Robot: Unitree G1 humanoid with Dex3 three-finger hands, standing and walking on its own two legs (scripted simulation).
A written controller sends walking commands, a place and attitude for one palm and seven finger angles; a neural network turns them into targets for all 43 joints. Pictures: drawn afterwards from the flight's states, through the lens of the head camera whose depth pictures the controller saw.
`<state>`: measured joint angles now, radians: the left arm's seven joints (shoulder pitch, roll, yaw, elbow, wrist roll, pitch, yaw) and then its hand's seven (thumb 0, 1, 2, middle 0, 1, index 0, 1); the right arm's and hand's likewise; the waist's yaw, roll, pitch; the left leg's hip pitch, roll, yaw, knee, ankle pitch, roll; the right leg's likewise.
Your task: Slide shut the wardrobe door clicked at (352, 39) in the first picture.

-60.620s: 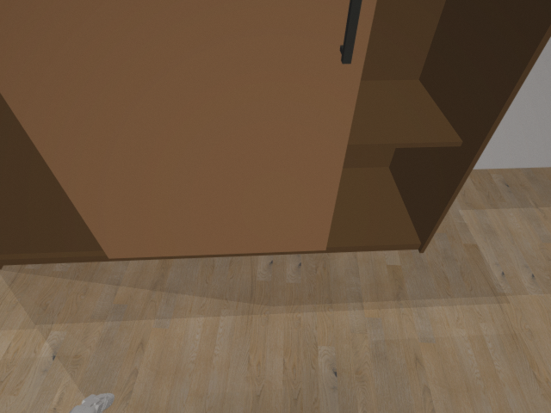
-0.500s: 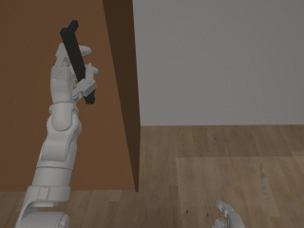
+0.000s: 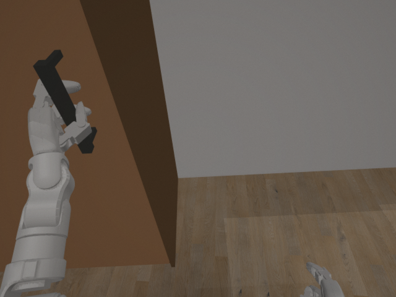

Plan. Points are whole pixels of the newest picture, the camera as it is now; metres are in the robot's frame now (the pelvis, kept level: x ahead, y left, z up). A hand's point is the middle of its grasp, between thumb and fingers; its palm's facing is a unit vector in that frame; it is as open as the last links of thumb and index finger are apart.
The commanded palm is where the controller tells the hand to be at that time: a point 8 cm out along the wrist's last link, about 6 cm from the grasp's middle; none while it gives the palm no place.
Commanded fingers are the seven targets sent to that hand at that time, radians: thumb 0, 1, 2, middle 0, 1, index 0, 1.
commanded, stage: stop walking and hold the door there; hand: left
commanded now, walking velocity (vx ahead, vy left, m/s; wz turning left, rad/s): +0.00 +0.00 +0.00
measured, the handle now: (73, 106) +0.39 +0.26 +0.22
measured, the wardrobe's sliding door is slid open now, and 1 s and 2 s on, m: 0.00 0.00 0.00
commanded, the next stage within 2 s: loosen the grip on the handle in 0.10 s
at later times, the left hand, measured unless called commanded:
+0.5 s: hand (75, 128) +0.34 +0.24 +0.21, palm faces +0.42 -0.89 -0.15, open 11.4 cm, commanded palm +0.30 +0.27 +0.21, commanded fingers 0.00 -0.55 0.20 -0.37 -1.30 -0.37 -1.30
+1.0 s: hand (68, 130) +0.35 +0.26 +0.20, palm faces +0.41 -0.90 -0.14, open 14.7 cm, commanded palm +0.31 +0.31 +0.20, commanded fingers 0.00 -0.55 0.20 -0.25 -1.15 -0.25 -1.15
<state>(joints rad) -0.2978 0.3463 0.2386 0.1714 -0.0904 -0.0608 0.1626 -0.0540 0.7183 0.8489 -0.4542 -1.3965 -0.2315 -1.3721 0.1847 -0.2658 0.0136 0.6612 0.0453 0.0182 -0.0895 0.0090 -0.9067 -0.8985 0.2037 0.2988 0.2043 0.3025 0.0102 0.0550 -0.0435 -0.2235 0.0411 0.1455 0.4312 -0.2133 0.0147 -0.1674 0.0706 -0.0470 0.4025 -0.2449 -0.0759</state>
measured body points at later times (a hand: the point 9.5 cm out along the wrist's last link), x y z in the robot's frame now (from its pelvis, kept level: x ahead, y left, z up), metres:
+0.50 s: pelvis -0.04 +0.01 -0.01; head -0.06 +0.00 +0.44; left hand +0.31 +0.29 +0.22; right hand +0.13 -0.23 -0.09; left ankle +0.01 +0.11 -0.74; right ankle -0.02 -0.06 -0.74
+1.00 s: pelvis -0.01 +0.03 +0.00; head -0.02 +0.03 +0.45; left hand +0.32 +0.31 +0.21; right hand +0.16 -0.20 -0.10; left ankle +0.01 +0.11 -0.74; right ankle -0.02 -0.06 -0.74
